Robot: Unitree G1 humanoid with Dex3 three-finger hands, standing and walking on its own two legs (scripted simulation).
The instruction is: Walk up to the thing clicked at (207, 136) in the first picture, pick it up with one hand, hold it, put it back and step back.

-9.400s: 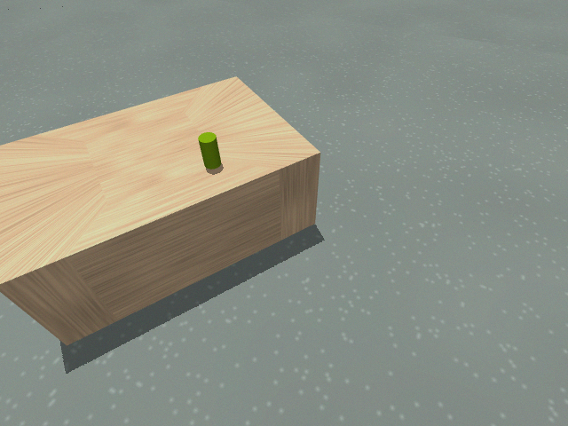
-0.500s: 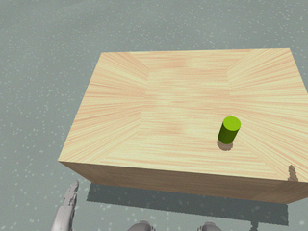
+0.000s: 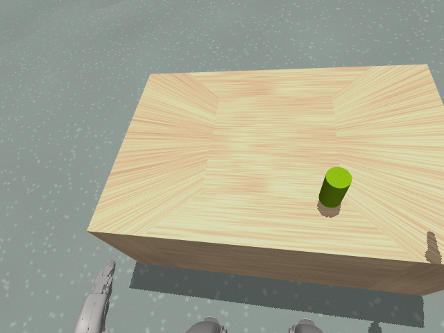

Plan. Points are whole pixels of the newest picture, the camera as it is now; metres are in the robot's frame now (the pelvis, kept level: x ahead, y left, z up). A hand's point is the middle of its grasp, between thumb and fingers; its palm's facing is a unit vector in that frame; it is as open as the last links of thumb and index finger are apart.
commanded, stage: approach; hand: right
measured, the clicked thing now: (334, 188) +0.51 -0.20 -0.24
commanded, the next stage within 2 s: close in in 0.68 s
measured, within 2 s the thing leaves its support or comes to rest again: neither
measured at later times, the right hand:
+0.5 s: hand (432, 179) +0.44 -0.33 -0.06, palm faces +0.21 +0.98 +0.04, open 17.7 cm
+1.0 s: hand (363, 202) +0.48 -0.27 -0.25, palm faces +0.23 +0.97 +0.03, open 17.7 cm
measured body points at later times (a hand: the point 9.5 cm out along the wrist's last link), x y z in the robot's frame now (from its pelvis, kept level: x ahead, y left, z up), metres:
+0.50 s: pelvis -0.02 +0.00 -0.06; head +0.14 -0.07 +0.36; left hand +0.15 +0.26 -0.03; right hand +0.42 -0.38 -0.06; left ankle +0.00 +0.14 -0.68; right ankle +0.02 -0.11 -0.68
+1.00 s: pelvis -0.06 +0.00 -0.18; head +0.18 -0.10 +0.20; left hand +0.12 +0.26 -0.04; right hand +0.46 -0.32 -0.25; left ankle +0.00 +0.14 -0.68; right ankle +0.02 -0.11 -0.68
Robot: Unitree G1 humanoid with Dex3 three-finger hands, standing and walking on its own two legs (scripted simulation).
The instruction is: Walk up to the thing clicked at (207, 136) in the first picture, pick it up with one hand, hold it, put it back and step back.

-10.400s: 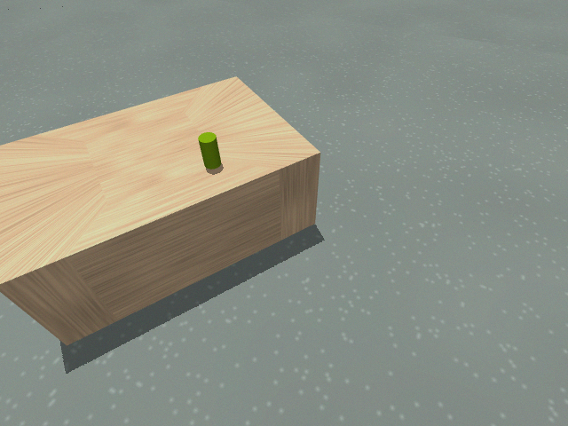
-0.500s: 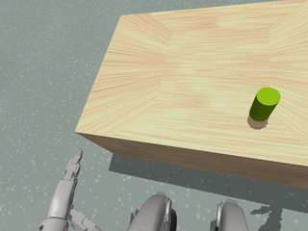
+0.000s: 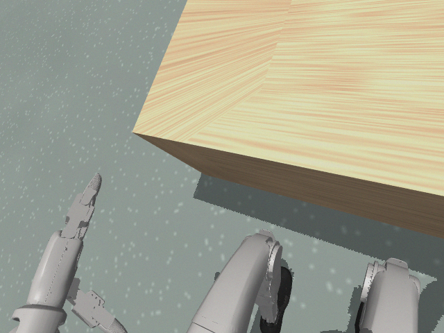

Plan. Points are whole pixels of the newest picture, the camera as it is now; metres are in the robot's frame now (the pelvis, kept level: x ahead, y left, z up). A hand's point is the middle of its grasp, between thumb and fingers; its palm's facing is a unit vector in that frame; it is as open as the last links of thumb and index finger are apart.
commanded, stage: close in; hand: right
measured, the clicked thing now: out of the picture +0.54 -0.25 -0.06
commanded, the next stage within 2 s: rest palm in 0.38 s
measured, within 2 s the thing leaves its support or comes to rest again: leaves its support in 1.64 s
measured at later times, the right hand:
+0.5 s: hand out of the picture +0.51 -0.26 -0.06, palm faces +0.30 +0.95 +0.02, open 17.6 cm
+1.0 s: hand out of the picture +0.54 -0.24 -0.06, palm faces +0.29 +0.96 +0.00, open 14.0 cm
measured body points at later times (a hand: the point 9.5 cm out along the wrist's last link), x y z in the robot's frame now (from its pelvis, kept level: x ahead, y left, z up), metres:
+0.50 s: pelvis +0.00 +0.01 -0.01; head +0.20 -0.08 +0.39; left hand +0.19 +0.25 +0.15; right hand +0.49 -0.31 -0.06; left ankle +0.07 +0.13 -0.51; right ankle +0.06 -0.12 -0.51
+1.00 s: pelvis +0.00 +0.01 -0.01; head +0.22 -0.08 +0.37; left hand +0.18 +0.26 +0.14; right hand +0.52 -0.29 -0.05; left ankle +0.07 +0.13 -0.51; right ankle +0.06 -0.12 -0.51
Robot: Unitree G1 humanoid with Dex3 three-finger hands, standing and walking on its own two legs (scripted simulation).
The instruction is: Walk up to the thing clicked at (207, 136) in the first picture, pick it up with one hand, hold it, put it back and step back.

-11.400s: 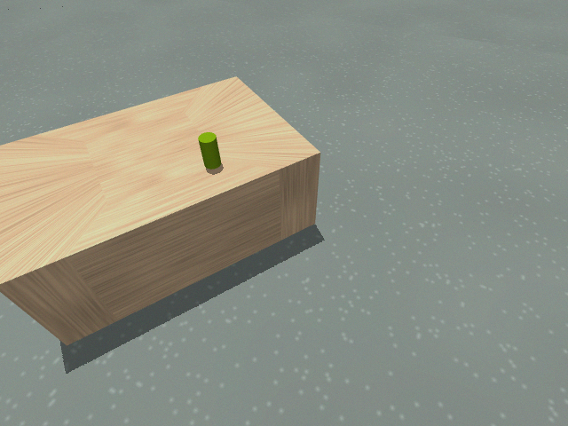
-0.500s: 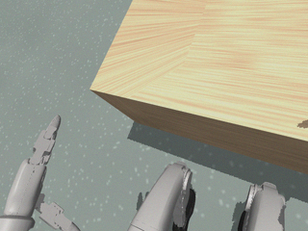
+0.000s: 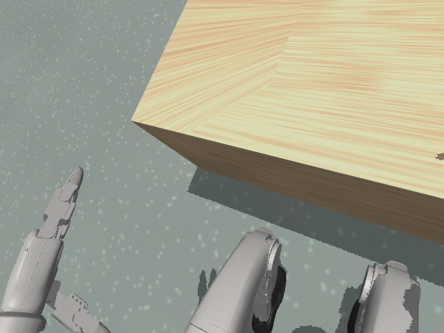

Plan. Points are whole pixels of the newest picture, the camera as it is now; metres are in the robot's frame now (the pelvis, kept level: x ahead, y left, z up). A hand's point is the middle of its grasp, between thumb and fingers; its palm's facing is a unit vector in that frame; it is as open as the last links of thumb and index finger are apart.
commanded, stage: close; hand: right
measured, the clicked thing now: out of the picture +0.55 -0.26 -0.05
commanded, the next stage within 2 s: settle in 0.28 s
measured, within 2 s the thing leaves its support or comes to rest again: leaves its support in 0.64 s
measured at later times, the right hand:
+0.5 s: hand out of the picture +0.54 -0.25 -0.04, palm faces +0.28 +0.96 +0.00, open 8.8 cm
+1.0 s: hand out of the picture +0.55 -0.25 +0.02, palm faces +0.28 +0.96 -0.01, open 8.9 cm
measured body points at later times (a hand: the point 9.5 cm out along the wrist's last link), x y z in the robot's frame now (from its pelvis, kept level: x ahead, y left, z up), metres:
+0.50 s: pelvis -0.01 +0.00 +0.00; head +0.21 -0.09 +0.39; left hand +0.19 +0.25 +0.16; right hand +0.52 -0.30 -0.04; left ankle +0.08 +0.12 -0.49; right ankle +0.06 -0.13 -0.49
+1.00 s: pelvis +0.01 +0.00 +0.04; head +0.21 -0.08 +0.43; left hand +0.19 +0.26 +0.15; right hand +0.53 -0.30 +0.02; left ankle +0.08 +0.12 -0.49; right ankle +0.06 -0.13 -0.49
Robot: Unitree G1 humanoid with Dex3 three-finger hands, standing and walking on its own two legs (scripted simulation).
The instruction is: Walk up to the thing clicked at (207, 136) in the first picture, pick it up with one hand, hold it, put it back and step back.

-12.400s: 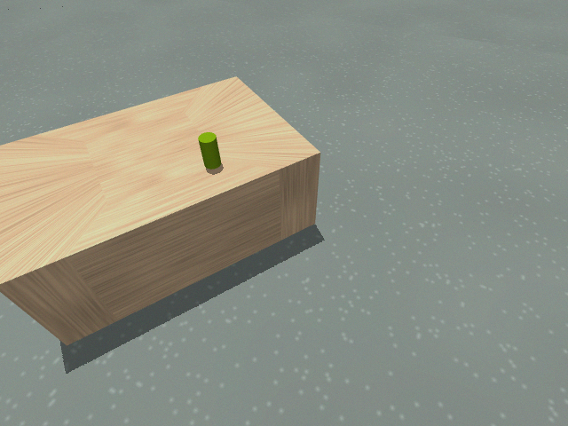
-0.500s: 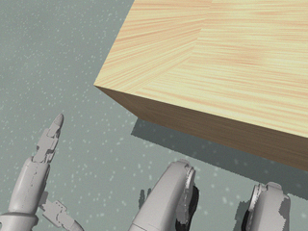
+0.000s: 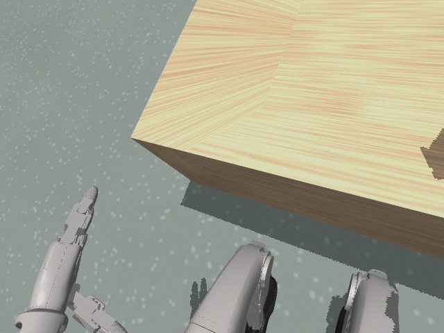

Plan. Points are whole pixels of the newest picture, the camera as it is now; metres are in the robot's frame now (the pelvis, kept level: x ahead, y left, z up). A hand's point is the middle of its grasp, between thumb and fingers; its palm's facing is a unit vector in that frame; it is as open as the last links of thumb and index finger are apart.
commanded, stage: settle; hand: right
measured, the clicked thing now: out of the picture +0.55 -0.25 -0.03
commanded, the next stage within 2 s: lift in 0.50 s
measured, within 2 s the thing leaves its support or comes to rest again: neither
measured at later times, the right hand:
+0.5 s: hand out of the picture +0.54 -0.24 +0.00, palm faces +0.28 +0.96 +0.00, open 8.9 cm
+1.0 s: hand out of the picture +0.51 -0.25 +0.05, palm faces +0.27 +0.96 +0.00, open 8.9 cm
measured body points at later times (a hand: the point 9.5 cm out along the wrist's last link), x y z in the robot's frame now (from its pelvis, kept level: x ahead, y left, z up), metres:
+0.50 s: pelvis +0.01 +0.00 +0.03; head +0.20 -0.08 +0.43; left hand +0.18 +0.26 +0.12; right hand +0.52 -0.29 +0.01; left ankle +0.06 +0.13 -0.53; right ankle +0.05 -0.13 -0.53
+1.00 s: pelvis +0.01 +0.00 +0.06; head +0.17 -0.08 +0.47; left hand +0.18 +0.26 +0.12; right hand +0.49 -0.30 +0.05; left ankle +0.06 +0.13 -0.53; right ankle +0.05 -0.13 -0.53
